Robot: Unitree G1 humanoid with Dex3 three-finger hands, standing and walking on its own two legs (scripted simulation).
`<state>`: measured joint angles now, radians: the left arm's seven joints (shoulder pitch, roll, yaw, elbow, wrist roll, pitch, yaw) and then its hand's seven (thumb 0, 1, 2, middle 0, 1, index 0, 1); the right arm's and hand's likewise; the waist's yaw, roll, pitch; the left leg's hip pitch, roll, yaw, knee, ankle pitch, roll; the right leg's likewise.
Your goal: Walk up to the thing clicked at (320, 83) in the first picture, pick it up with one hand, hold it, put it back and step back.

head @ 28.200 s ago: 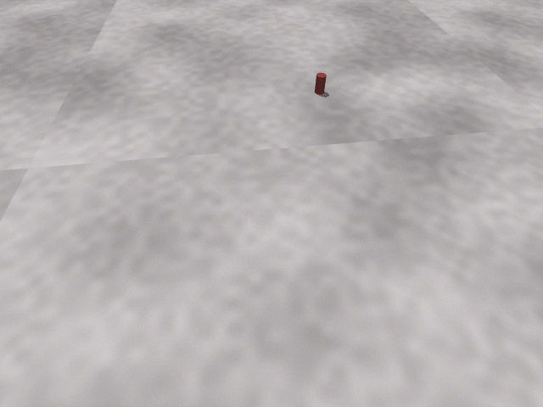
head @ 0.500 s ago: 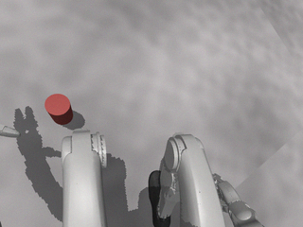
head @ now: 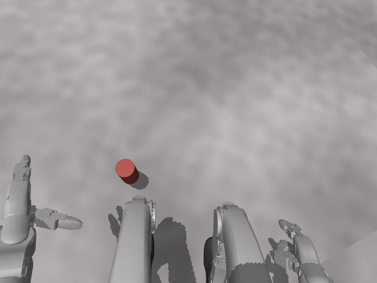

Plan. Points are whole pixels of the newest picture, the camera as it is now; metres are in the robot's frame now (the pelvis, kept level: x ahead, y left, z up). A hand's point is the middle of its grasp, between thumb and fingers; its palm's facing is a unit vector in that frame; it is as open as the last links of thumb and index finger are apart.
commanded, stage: home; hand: left
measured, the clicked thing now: (127, 172) +0.43 +0.23 -0.46
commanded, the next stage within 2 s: none
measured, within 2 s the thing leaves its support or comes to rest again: neither
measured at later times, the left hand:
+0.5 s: hand (38, 203) +0.25 +0.22 +0.11, palm faces +0.17 -0.93 -0.33, open 17.4 cm
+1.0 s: hand (36, 226) +0.22 +0.20 +0.14, palm faces +0.18 -0.94 -0.29, open 17.5 cm
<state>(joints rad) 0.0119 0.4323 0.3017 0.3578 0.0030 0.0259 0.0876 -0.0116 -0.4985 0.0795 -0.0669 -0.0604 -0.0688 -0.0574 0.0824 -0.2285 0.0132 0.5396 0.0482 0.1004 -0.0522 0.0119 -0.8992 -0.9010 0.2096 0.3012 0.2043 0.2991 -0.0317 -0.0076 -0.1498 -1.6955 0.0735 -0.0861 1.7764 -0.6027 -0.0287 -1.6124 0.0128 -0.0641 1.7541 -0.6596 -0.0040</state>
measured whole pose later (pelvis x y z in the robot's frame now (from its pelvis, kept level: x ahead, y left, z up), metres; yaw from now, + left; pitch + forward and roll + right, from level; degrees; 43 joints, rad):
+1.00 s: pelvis +0.07 +0.01 +0.20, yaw +5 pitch +8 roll -2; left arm 0.47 0.20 -0.01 -0.01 -0.01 0.27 0.15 -0.01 -0.54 0.05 -0.05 -0.05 -0.06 -0.05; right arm 0.27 -0.21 0.03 0.49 0.01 -0.10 -0.18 0.02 -0.90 -0.90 0.21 0.30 0.20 0.30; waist -0.03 0.03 -0.10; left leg -0.65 0.05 -0.03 0.96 -0.44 -0.02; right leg -0.56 -0.01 -0.06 0.91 -0.48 0.01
